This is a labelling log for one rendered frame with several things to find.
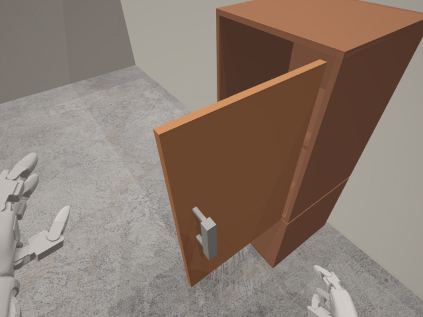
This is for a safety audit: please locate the left robot hand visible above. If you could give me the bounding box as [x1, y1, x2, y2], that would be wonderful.
[0, 153, 70, 277]

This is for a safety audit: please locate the left robot forearm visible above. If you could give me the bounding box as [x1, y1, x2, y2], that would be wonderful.
[0, 276, 22, 317]

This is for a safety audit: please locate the handle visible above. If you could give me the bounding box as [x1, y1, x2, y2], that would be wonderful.
[192, 207, 217, 260]

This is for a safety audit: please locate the cupboard door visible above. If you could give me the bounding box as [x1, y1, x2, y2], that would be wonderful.
[153, 59, 327, 287]

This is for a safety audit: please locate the right robot hand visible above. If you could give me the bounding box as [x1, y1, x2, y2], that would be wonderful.
[307, 265, 358, 317]

